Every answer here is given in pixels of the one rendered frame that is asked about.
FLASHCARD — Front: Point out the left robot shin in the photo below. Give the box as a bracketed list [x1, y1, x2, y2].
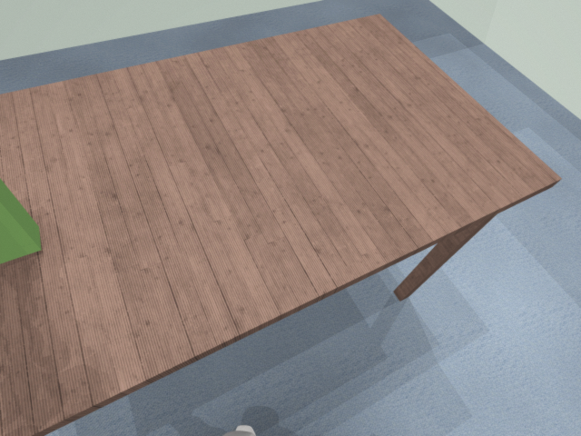
[236, 425, 255, 435]

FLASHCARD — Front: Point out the sponge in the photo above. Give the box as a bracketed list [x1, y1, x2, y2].
[0, 179, 41, 264]

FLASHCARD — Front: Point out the table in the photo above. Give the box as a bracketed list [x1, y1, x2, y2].
[0, 14, 562, 436]

